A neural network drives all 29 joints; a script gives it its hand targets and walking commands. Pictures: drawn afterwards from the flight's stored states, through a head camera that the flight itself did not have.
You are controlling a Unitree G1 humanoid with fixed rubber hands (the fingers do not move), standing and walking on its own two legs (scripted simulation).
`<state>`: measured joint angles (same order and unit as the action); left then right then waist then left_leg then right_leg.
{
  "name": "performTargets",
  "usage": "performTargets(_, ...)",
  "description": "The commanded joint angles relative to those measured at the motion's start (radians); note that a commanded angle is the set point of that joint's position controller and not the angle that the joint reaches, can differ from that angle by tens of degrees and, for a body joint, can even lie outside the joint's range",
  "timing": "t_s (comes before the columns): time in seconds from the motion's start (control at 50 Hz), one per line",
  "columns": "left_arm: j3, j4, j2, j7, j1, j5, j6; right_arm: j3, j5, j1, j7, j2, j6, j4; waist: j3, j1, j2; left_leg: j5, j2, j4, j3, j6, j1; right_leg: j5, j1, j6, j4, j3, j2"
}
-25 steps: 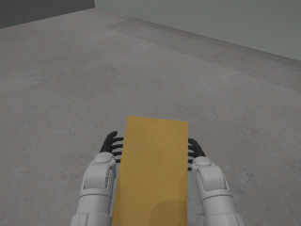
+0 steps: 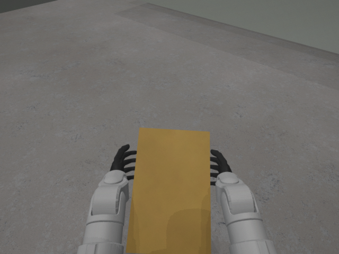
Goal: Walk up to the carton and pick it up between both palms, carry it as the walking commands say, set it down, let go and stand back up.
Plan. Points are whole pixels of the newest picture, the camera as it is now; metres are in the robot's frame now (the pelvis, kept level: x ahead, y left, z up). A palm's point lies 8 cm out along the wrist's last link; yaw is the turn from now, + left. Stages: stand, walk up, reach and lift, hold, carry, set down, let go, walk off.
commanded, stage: carry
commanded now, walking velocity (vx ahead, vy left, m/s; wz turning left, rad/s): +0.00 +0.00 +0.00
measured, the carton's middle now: (170, 189) +0.32 +0.01 -0.06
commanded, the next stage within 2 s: none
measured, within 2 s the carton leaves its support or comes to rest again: neither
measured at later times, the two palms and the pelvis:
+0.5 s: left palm (115, 189) +0.27 +0.13 +0.04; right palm (227, 191) +0.27 -0.12 +0.04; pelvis -0.03 +0.00 +0.00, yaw +1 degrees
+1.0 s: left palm (109, 236) +0.18 +0.13 +0.03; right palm (234, 238) +0.17 -0.12 +0.01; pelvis -0.12 +0.00 -0.03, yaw +1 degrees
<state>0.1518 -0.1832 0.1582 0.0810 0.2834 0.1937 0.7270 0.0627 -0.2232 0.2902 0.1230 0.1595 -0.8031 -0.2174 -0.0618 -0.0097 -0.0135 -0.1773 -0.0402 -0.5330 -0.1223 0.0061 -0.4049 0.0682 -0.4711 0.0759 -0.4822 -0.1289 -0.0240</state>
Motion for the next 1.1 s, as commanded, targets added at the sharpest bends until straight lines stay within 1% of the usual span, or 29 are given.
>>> performTargets(0.0, -0.584, 0.035, 1.046, -0.258, 0.388, -0.26, -0.031, -0.548, 0.323, 0.562, -0.274, 0.982, 0.124, 0.225, -0.438, 0.011, 0.001, -0.143, -0.137, 0.096, 0.159, 0.041, 0.13, 0.135, 0.195, 0.032, 0.104, 0.214, -0.171)
performTargets(0.02, -0.607, 0.066, 1.088, -0.26, 0.442, -0.304, -0.034, -0.561, 0.348, 0.678, -0.269, 0.965, 0.135, 0.343, -0.438, 0.011, 0.027, -0.142, -0.142, 0.102, 0.167, 0.049, 0.137, 0.085, 0.197, 0.021, 0.085, 0.194, -0.17)
performTargets(0.12, -0.6, 0.071, 1.017, -0.245, 0.374, -0.259, -0.029, -0.52, 0.303, 0.466, -0.269, 0.984, 0.098, 0.147, -0.416, 0.018, 0.055, -0.232, -0.147, 0.13, 0.187, 0.06, 0.116, 0.187, 0.145, 0.025, 0.129, 0.216, -0.155)
performTargets(0.18, -0.573, 0.055, 1.055, -0.255, 0.452, -0.261, -0.039, -0.522, 0.317, 0.6, -0.273, 0.996, 0.123, 0.208, -0.422, 0.01, -0.039, -0.127, -0.156, 0.104, 0.176, 0.036, 0.092, 0.099, 0.221, 0.013, 0.093, 0.186, -0.159)
performTargets(0.26, -0.526, -0.06, 1.045, -0.257, 0.352, -0.224, -0.022, -0.503, 0.295, 0.58, -0.264, 0.969, 0.111, 0.159, -0.346, 0.003, -0.052, -0.167, -0.072, 0.004, 0.101, 0.031, 0.148, 0.356, 0.06, 0.02, 0.231, 0.279, -0.208)
performTargets(0.3, -0.585, 0.071, 1.053, -0.255, 0.386, -0.29, -0.033, -0.545, 0.329, 0.559, -0.26, 0.977, 0.116, 0.259, -0.365, 0.013, -0.036, -0.201, -0.056, -0.003, 0.074, 0.045, 0.129, 0.364, 0.079, 0.015, 0.238, 0.238, -0.187)
performTargets(0.32, -0.562, 0.041, 1.019, -0.261, 0.421, -0.271, -0.041, -0.518, 0.284, 0.51, -0.267, 0.986, 0.113, 0.141, -0.335, 0.009, -0.148, -0.247, -0.042, -0.031, 0.086, 0.048, 0.122, 0.509, 0.042, 0.0, 0.303, 0.269, -0.214)
performTargets(0.38, -0.493, -0.057, 1.014, -0.254, 0.398, -0.193, -0.039, -0.461, 0.256, 0.559, -0.265, 0.999, 0.112, 0.037, -0.352, 0.001, -0.167, -0.245, -0.02, -0.109, 0.053, 0.065, 0.185, 0.602, -0.019, -0.002, 0.325, 0.226, -0.2)
performTargets(0.44, -0.542, -0.013, 1.066, -0.255, 0.397, -0.224, -0.04, -0.516, 0.317, 0.596, -0.279, 1.002, 0.123, 0.137, -0.338, 0.005, 0.129, -0.211, -0.081, 0.067, 0.136, 0.073, 0.108, 0.405, 0.019, 0.02, 0.149, 0.151, -0.141)
performTargets(0.5, -0.592, 0.08, 1.075, -0.242, 0.489, -0.279, -0.039, -0.516, 0.35, 0.652, -0.278, 0.983, 0.12, 0.221, -0.388, 0.019, 0.209, -0.388, -0.228, 0.239, 0.315, 0.122, -0.029, 0.219, 0.153, -0.016, -0.1, 0.1, -0.063)
performTargets(0.54, -0.569, 0.133, 0.994, -0.225, 0.431, -0.279, -0.026, -0.514, 0.371, 0.57, -0.273, 0.949, 0.088, 0.219, -0.406, 0.035, 0.034, -0.41, -0.165, 0.171, 0.218, 0.064, -0.055, 0.272, 0.201, 0.02, -0.014, 0.185, -0.089)
performTargets(0.58, -0.564, 0.125, 0.979, -0.227, 0.433, -0.286, -0.019, -0.501, 0.344, 0.534, -0.266, 0.943, 0.084, 0.192, -0.359, 0.024, 0.008, -0.481, -0.157, 0.181, 0.233, 0.073, -0.055, 0.323, 0.159, 0.008, 0.071, 0.154, -0.088)
performTargets(0.6, -0.584, 0.129, 1.012, -0.239, 0.482, -0.318, -0.008, -0.51, 0.34, 0.553, -0.265, 0.94, 0.084, 0.201, -0.349, 0.028, 0.089, -0.562, -0.114, 0.15, 0.197, 0.085, -0.152, 0.383, 0.196, 0.009, -0.032, 0.125, -0.065)
performTargets(0.62, -0.59, 0.114, 0.979, -0.238, 0.396, -0.306, -0.004, -0.54, 0.353, 0.532, -0.265, 0.937, 0.08, 0.237, -0.322, 0.033, -0.015, -0.657, -0.119, 0.168, 0.204, 0.084, -0.17, 0.509, 0.177, 0.011, 0.015, 0.171, -0.071)
performTargets(0.68, -0.583, 0.035, 1.021, -0.246, 0.469, -0.28, -0.015, -0.477, 0.284, 0.519, -0.261, 0.944, 0.091, 0.122, -0.378, 0.018, -0.052, -0.398, -0.059, -0.002, 0.126, 0.069, 0.052, 0.477, 0.029, 0.002, 0.184, 0.226, -0.139)
performTargets(0.72, -0.64, 0.277, 0.994, -0.234, 0.485, -0.349, -0.036, -0.551, 0.353, 0.556, -0.239, 0.945, 0.121, 0.368, -0.496, 0.016, -0.097, -0.125, -0.035, -0.107, 0.08, 0.067, 0.182, 0.218, 0.105, -0.001, 0.203, 0.231, -0.173)
performTargets(0.76, -0.63, 0.157, 0.997, -0.237, 0.457, -0.308, -0.021, -0.491, 0.286, 0.442, -0.247, 0.958, 0.102, 0.185, -0.464, 0.007, 0.021, -0.132, 0.03, -0.19, 0.03, 0.076, 0.223, 0.424, -0.016, 0.013, 0.195, 0.212, -0.189)
performTargets(0.78, -0.57, 0.018, 1.01, -0.246, 0.373, -0.262, 0.0, -0.473, 0.273, 0.484, -0.247, 0.964, 0.088, 0.153, -0.474, 0.0, -0.106, -0.207, 0.025, -0.2, 0.017, 0.098, 0.277, 0.495, -0.075, -0.028, 0.224, 0.155, -0.154)
performTargets(0.82, -0.554, -0.018, 0.99, -0.258, 0.358, -0.236, -0.008, -0.442, 0.258, 0.443, -0.257, 0.952, 0.095, 0.051, -0.454, -0.014, -0.039, -0.37, 0.002, -0.181, 0.072, 0.132, 0.269, 0.537, -0.15, -0.076, 0.163, 0.117, -0.137)
performTargets(0.84, -0.572, -0.049, 1.023, -0.262, 0.365, -0.227, -0.013, -0.438, 0.249, 0.467, -0.267, 0.959, 0.107, 0.044, -0.43, -0.019, 0.145, -0.493, -0.052, -0.061, 0.135, 0.161, 0.101, 0.535, -0.069, -0.078, -0.082, 0.065, -0.063)
performTargets(0.86, -0.577, -0.073, 1.045, -0.274, 0.393, -0.254, -0.016, -0.442, 0.276, 0.509, -0.282, 0.965, 0.113, 0.044, -0.367, -0.003, 0.237, -0.653, -0.197, 0.127, 0.325, 0.178, -0.163, 0.478, 0.051, -0.05, -0.346, 0.044, -0.001)
performTargets(0.9, -0.596, -0.043, 1.061, -0.272, 0.39, -0.265, -0.035, -0.501, 0.327, 0.579, -0.306, 0.987, 0.123, 0.14, -0.234, 0.034, 0.289, -0.802, -0.362, 0.522, 0.445, 0.159, -0.538, 0.326, 0.269, -0.064, -0.821, -0.019, 0.121)
performTargets(0.94, -0.595, 0.095, 1.031, -0.244, 0.489, -0.276, -0.043, -0.582, 0.392, 0.698, -0.302, 0.983, 0.112, 0.29, -0.275, 0.063, 0.26, -0.611, -0.291, 0.436, 0.252, 0.093, -0.494, 0.37, 0.276, -0.045, -0.809, 0.034, 0.099)
performTargets(0.96, -0.553, -0.066, 1.061, -0.253, 0.412, -0.229, -0.024, -0.562, 0.359, 0.727, -0.301, 0.997, 0.108, 0.223, -0.255, 0.08, 0.249, -0.567, -0.27, 0.414, 0.197, 0.031, -0.539, 0.372, 0.32, -0.025, -0.762, 0.038, 0.079)
performTargets(0.98, -0.54, 0.017, 0.993, -0.239, 0.484, -0.227, -0.029, -0.561, 0.357, 0.698, -0.295, 0.985, 0.1, 0.172, -0.31, 0.095, 0.273, -0.48, -0.19, 0.287, 0.111, -0.024, -0.439, 0.384, 0.312, -0.006, -0.637, 0.071, 0.054)
performTargets(1.02, -0.557, -0.067, 1.038, -0.243, 0.397, -0.221, -0.016, -0.551, 0.343, 0.585, -0.288, 0.957, 0.092, 0.126, -0.299, 0.07, 0.131, -0.443, -0.144, 0.086, 0.143, -0.019, -0.174, 0.5, 0.211, -0.034, -0.165, 0.147, 0.024)
performTargets(1.04, -0.573, -0.031, 1.044, -0.246, 0.446, -0.261, -0.019, -0.584, 0.377, 0.674, -0.274, 0.945, 0.097, 0.22, -0.236, 0.065, -0.029, -0.366, -0.102, -0.124, 0.137, -0.002, -0.143, 0.661, 0.128, -0.046, 0.12, 0.32, -0.046)
performTargets(1.06, -0.573, 0.008, 1.017, -0.248, 0.333, -0.268, -0.01, -0.61, 0.377, 0.53, -0.262, 0.964, 0.069, 0.193, -0.232, 0.036, -0.287, -0.268, -0.034, -0.302, 0.131, -0.021, -0.198, 0.511, 0.155, -0.05, 0.269, 0.574, -0.196)
performTargets(1.08, -0.572, 0.021, 1.029, -0.267, 0.392, -0.277, -0.025, -0.599, 0.338, 0.538, -0.25, 0.993, 0.085, 0.171, -0.203, 0.003, -0.348, -0.25, -0.036, -0.367, 0.117, -0.026, -0.301, -0.036, 0.271, -0.046, 0.2, 0.616, -0.328)
